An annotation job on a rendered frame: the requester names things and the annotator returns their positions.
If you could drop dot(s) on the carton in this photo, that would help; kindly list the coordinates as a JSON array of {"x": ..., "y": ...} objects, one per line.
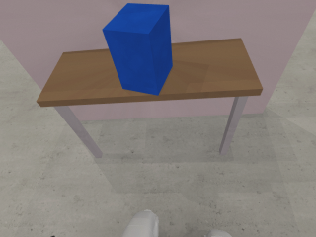
[{"x": 139, "y": 41}]

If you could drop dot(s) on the robot left thigh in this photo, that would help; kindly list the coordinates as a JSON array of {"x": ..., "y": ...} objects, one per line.
[{"x": 142, "y": 224}]

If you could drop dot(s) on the table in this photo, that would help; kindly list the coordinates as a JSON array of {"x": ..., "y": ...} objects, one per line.
[{"x": 218, "y": 68}]

